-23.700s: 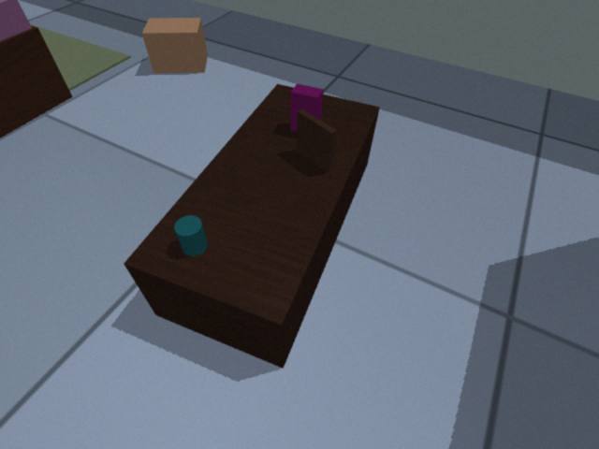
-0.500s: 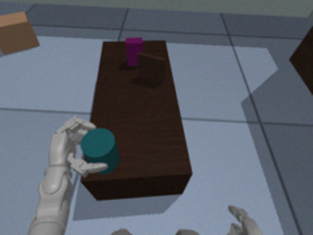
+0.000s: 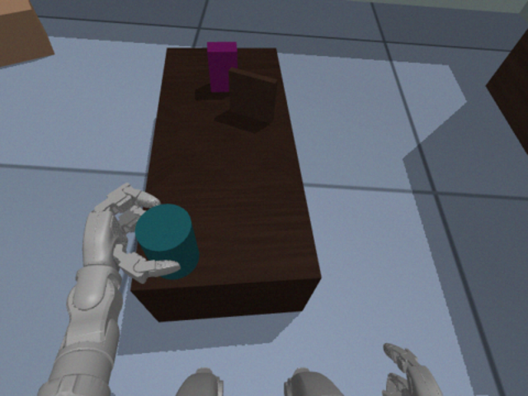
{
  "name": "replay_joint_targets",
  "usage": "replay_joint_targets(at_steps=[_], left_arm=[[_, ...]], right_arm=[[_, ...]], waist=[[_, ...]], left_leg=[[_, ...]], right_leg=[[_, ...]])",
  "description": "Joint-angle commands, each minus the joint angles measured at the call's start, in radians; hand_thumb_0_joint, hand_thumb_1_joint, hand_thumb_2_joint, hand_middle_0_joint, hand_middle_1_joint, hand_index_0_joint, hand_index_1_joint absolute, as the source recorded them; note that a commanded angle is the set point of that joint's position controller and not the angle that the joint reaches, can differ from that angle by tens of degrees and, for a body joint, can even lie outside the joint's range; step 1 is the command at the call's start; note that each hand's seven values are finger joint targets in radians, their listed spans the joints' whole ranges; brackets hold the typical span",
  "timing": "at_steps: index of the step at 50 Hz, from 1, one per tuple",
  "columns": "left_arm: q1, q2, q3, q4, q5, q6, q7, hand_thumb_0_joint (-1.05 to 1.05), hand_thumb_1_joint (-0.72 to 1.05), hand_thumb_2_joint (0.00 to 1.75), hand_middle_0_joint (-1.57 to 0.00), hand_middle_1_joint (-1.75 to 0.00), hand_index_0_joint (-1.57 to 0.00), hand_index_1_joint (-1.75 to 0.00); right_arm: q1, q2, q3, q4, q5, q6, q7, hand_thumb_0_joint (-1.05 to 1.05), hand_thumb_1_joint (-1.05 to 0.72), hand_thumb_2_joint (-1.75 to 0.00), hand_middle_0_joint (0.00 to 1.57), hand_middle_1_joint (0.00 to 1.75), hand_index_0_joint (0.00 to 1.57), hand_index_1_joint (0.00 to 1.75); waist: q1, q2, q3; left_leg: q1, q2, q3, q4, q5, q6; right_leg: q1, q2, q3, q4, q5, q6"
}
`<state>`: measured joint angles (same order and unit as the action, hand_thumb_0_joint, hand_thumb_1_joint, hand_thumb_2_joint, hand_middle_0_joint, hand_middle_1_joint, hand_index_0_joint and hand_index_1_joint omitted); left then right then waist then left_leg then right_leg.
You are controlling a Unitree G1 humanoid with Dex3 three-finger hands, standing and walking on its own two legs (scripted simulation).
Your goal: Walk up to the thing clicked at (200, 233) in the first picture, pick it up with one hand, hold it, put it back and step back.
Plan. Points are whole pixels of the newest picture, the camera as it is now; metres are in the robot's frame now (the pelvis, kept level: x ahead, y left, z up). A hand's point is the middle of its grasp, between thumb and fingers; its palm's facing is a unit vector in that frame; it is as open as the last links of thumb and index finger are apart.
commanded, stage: crouch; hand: left
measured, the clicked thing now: (170, 243) +0.34 +0.13 +0.01
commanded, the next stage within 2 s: lower in 1.00 s
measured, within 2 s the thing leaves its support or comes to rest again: rests again in 1.92 s
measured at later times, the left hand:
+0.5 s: hand (166, 225) +0.45 +0.17 -0.12, palm faces +0.06 -1.00 -0.03, open 11.1 cm
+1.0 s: hand (170, 225) +0.48 +0.18 -0.19, palm faces +0.09 -1.00 -0.03, open 11.1 cm
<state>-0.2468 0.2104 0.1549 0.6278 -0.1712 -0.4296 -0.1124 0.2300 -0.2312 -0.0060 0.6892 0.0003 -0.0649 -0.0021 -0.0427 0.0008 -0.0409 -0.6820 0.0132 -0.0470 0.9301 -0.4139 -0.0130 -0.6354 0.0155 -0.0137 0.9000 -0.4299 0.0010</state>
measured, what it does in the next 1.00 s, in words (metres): lowers itself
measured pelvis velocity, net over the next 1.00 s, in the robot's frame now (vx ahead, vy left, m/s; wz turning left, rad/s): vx -0.04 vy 0.00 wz -0.06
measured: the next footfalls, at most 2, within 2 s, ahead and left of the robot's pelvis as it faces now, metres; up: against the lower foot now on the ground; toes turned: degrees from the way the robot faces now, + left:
none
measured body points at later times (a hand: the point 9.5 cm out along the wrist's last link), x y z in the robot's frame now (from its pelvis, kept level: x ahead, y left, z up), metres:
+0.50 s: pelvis -0.02 +0.00 -0.13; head +0.14 +0.01 +0.29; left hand +0.44 +0.23 -0.12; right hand +0.02 -0.26 -0.26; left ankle +0.03 +0.12 -0.69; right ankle +0.01 -0.12 -0.69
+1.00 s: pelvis -0.04 +0.00 -0.19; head +0.16 +0.02 +0.22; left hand +0.47 +0.24 -0.18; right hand +0.01 -0.27 -0.31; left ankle +0.03 +0.13 -0.69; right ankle +0.01 -0.12 -0.69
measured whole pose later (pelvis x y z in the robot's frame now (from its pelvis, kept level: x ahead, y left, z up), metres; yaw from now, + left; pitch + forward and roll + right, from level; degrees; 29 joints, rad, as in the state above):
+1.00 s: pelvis -0.04 +0.00 -0.19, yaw -4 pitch +35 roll -4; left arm -0.85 0.46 0.41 1.12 -0.07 -0.55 -0.12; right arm 0.21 -0.25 0.03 0.71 -0.07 0.00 0.06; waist -0.15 0.02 -0.18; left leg -1.71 0.02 -0.09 1.74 -0.64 -0.03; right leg -1.65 0.04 -0.05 1.69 -0.65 0.00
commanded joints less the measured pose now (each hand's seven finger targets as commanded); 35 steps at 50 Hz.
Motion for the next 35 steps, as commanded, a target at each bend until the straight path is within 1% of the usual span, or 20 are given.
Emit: replay_joint_targets(at_steps=[1, 4, 6, 7, 9, 10, 11, 13, 14, 16, 17, 18, 22, 23, 25, 26, 27, 31, 33, 35], left_arm=[[-0.47, 0.151, 0.075, -0.152, -0.015, -0.151, 0.001, 0.0, -0.13, 1.2, -1.28, -1.45, -1.3, -1.44], [-0.593, 0.197, 0.096, -0.064, -0.003, -0.202, -0.003, 0.0, -0.15, 1.19, -1.28, -1.44, -1.31, -1.44], [-0.642, 0.209, 0.109, -0.011, -0.003, -0.237, -0.01, 0.0, -0.17, 1.2, -1.27, -1.44, -1.29, -1.44], [-0.691, 0.24, 0.131, -0.005, -0.001, -0.252, -0.004, 0.0, -0.19, 1.18, -1.28, -1.44, -1.3, -1.44], [-0.744, 0.252, 0.133, 0.031, -0.003, -0.274, -0.009, 0.0, -0.19, 1.18, -1.26, -1.42, -1.28, -1.42], [-0.734, 0.256, 0.141, 0.07, 0.001, -0.277, -0.011, 0.0, -0.18, 1.18, -1.24, -1.4, -1.26, -1.41], [-0.747, 0.294, 0.158, 0.092, 0.007, -0.284, -0.015, 0.0, -0.2, 1.17, -1.22, -1.39, -1.24, -1.39], [-0.752, 0.295, 0.168, 0.137, 0.01, -0.287, -0.024, 0.0, -0.2, 1.18, -1.23, -1.39, -1.24, -1.39], [-0.786, 0.317, 0.18, 0.086, 0.011, -0.295, -0.025, 0.0, -0.19, 1.18, -1.22, -1.38, -1.23, -1.39], [-0.774, 0.294, 0.175, 0.156, 0.011, -0.279, -0.032, 0.0, -0.18, 1.19, -1.24, -1.4, -1.25, -1.41], [-0.822, 0.35, 0.216, 0.102, 0.012, -0.284, -0.028, 0.0, -0.14, 1.2, -1.23, -1.39, -1.24, -1.4], [-0.854, 0.355, 0.213, 0.086, 0.013, -0.285, -0.029, 0.0, -0.14, 1.2, -1.23, -1.39, -1.24, -1.4], [-0.861, 0.366, 0.247, 0.161, 0.02, -0.263, -0.019, 0.0, -0.15, 1.2, -1.22, -1.39, -1.23, -1.4], [-0.902, 0.369, 0.241, 0.143, 0.019, -0.264, -0.02, 0.0, -0.13, 1.2, -1.22, -1.39, -1.23, -1.4], [-0.905, 0.37, 0.251, 0.178, 0.028, -0.253, -0.018, 0.0, -0.14, 1.21, -1.22, -1.4, -1.23, -1.4], [-0.924, 0.389, 0.262, 0.181, 0.031, -0.255, -0.014, 0.0, -0.16, 1.21, -1.22, -1.4, -1.24, -1.4], [-0.96, 0.399, 0.264, 0.174, 0.041, -0.257, -0.012, 0.0, -0.14, 1.22, -1.22, -1.4, -1.24, -1.41], [-0.969, 0.433, 0.275, 0.221, 0.069, -0.255, -0.002, 0.0, -0.15, 1.21, -1.24, -1.41, -1.26, -1.41], [-0.99, 0.425, 0.27, 0.225, 0.068, -0.25, -0.002, 0.0, -0.16, 1.23, -1.25, -1.43, -1.28, -1.43], [-0.985, 0.451, 0.292, 0.243, 0.069, -0.24, -0.001, 0.0, -0.17, 1.22, -1.26, -1.43, -1.28, -1.43]], right_arm=[[0.027, -0.147, -0.063, -0.071, -0.007, -0.034, -0.001, 0.0, -0.9, -0.9, 0.2, 0.3, 0.2, 0.3], [0.054, -0.152, -0.06, -0.07, -0.018, -0.035, 0.007, 0.0, -0.9, -0.9, 0.2, 0.3, 0.2, 0.3], [0.071, -0.156, -0.057, -0.061, -0.029, -0.037, 0.014, 0.0, -0.9, -0.9, 0.2, 0.3, 0.2, 0.3], [0.08, -0.162, -0.055, -0.067, -0.033, -0.035, 0.017, 0.0, -0.9, -0.9, 0.2, 0.3, 0.2, 0.3], [0.089, -0.17, -0.052, -0.071, -0.037, -0.03, 0.02, 0.0, -0.9, -0.9, 0.2, 0.3, 0.2, 0.3], [0.103, -0.177, -0.052, -0.063, -0.04, -0.027, 0.022, 0.0, -0.9, -0.9, 0.2, 0.3, 0.2, 0.3], [0.1, -0.19, -0.052, -0.063, -0.042, -0.021, 0.023, 0.0, -0.9, -0.9, 0.2, 0.3, 0.2, 0.3], [0.102, -0.197, -0.048, -0.065, -0.047, -0.011, 0.029, 0.0, -0.91, -0.9, 0.2, 0.3, 0.2, 0.3], [0.115, -0.197, -0.049, -0.061, -0.05, -0.006, 0.032, 0.0, -0.91, -0.9, 0.2, 0.3, 0.2, 0.3], [0.124, -0.203, -0.052, -0.052, -0.05, 0.006, 0.037, 0.0, -0.91, -0.91, 0.2, 0.3, 0.2, 0.3], [0.139, -0.205, -0.053, -0.04, -0.051, 0.01, 0.037, 0.0, -0.91, -0.91, 0.2, 0.3, 0.2, 0.3], [0.143, -0.201, -0.051, -0.037, -0.051, 0.012, 0.038, 0.0, -0.92, -0.91, 0.2, 0.3, 0.2, 0.3], [0.165, -0.203, -0.054, -0.01, -0.046, 0.03, 0.04, 0.0, -0.92, -0.91, 0.2, 0.3, 0.2, 0.3], [0.159, -0.2, -0.051, -0.008, -0.047, 0.032, 0.04, 0.0, -0.91, -0.91, 0.2, 0.3, 0.2, 0.3], [0.157, -0.2, -0.051, -0.006, -0.049, 0.036, 0.042, 0.0, -0.92, -0.91, 0.2, 0.3, 0.2, 0.3], [0.151, -0.195, -0.047, -0.007, -0.05, 0.039, 0.044, 0.0, -0.92, -0.91, 0.2, 0.3, 0.2, 0.3], [0.153, -0.198, -0.05, -0.003, -0.051, 0.04, 0.042, 0.0, -0.91, -0.91, 0.2, 0.3, 0.2, 0.3], [0.136, -0.195, -0.044, -0.011, -0.056, 0.047, 0.046, 0.0, -0.91, -0.91, 0.2, 0.3, 0.2, 0.3], [0.142, -0.194, -0.038, -0.013, -0.058, 0.049, 0.047, 0.0, -0.92, -0.91, 0.2, 0.3, 0.2, 0.3], [0.14, -0.2, -0.035, -0.016, -0.059, 0.051, 0.048, 0.0, -0.92, -0.91, 0.2, 0.3, 0.2, 0.3]], waist=[[-0.039, 0.022, -0.285], [-0.06, 0.03, -0.36], [-0.063, 0.073, -0.458], [-0.062, 0.079, -0.507], [-0.058, 0.125, -0.583], [-0.052, 0.127, -0.622], [-0.043, 0.151, -0.636], [-0.036, 0.164, -0.68], [-0.025, 0.192, -0.727], [-0.041, 0.168, -0.736], [-0.032, 0.174, -0.767], [-0.048, 0.165, -0.793], [-0.07, 0.08, -0.786], [-0.083, 0.083, -0.796], [-0.089, 0.085, -0.764], [-0.081, 0.097, -0.75], [-0.093, 0.103, -0.753], [-0.085, 0.149, -0.729], [-0.097, 0.16, -0.756], [-0.083, 0.169, -0.785]], left_leg=[[0.068, -0.009, 0.012, -0.029, 0.097, 0.032], [-0.02, -0.011, 0.007, 0.064, 0.074, 0.035], [-0.056, -0.011, 0.0, 0.144, 0.101, 0.034], [-0.073, -0.011, -0.005, 0.17, 0.087, 0.034], [-0.078, -0.012, -0.013, 0.221, 0.109, 0.029], [-0.086, -0.012, -0.016, 0.248, 0.146, 0.029], [-0.103, -0.011, -0.017, 0.27, 0.144, 0.027], [-0.12, -0.007, -0.029, 0.305, 0.199, 0.023], [-0.114, -0.008, -0.026, 0.326, 0.234, 0.023], [-0.149, -0.006, -0.03, 0.358, 0.256, 0.026], [-0.174, -0.006, -0.022, 0.38, 0.271, 0.03], [-0.192, -0.006, -0.023, 0.394, 0.277, 0.033], [-0.314, -0.004, -0.02, 0.458, 0.26, 0.048], [-0.336, -0.004, -0.016, 0.484, 0.254, 0.053], [-0.352, -0.003, -0.026, 0.49, 0.204, 0.051], [-0.384, -0.003, -0.02, 0.502, 0.172, 0.051], [-0.376, -0.001, -0.028, 0.501, 0.136, 0.05], [-0.423, 0.003, -0.028, 0.505, 0.029, 0.04], [-0.435, 0.004, -0.03, 0.531, 0.064, 0.04], [-0.429, 0.004, -0.03, 0.55, 0.098, 0.042]], right_leg=[[-0.07, 0.002, 0.004, -0.043, 0.162, -0.022], [-0.162, 0.004, 0.008, 0.042, 0.137, -0.024], [-0.248, 0.005, 0.0, 0.12, 0.141, -0.027], [-0.275, 0.008, -0.002, 0.15, 0.121, -0.03], [-0.339, 0.011, -0.009, 0.207, 0.119, -0.037], [-0.36, 0.012, -0.014, 0.236, 0.14, -0.039], [-0.393, 0.014, -0.014, 0.263, 0.127, -0.043], [-0.446, 0.019, -0.027, 0.317, 0.146, -0.05], [-0.451, 0.019, -0.024, 0.334, 0.168, -0.051], [-0.474, 0.019, -0.027, 0.356, 0.188, -0.051], [-0.454, 0.02, -0.019, 0.366, 0.221, -0.047], [-0.434, 0.02, -0.017, 0.378, 0.243, -0.045], [-0.424, 0.021, -0.006, 0.412, 0.287, -0.033], [-0.432, 0.02, 0.0, 0.423, 0.292, -0.029], [-0.508, 0.022, -0.01, 0.436, 0.215, -0.034], [-0.511, 0.021, -0.001, 0.439, 0.188, -0.033], [-0.553, 0.022, -0.007, 0.442, 0.147, -0.036], [-0.616, 0.022, -0.006, 0.466, 0.033, -0.046], [-0.621, 0.023, -0.007, 0.49, 0.063, -0.047], [-0.638, 0.025, -0.013, 0.511, 0.087, -0.048]])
